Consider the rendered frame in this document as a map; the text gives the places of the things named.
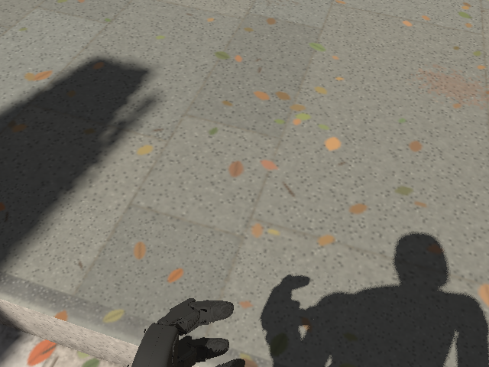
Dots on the left robot hand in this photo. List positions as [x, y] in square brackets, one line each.
[161, 347]

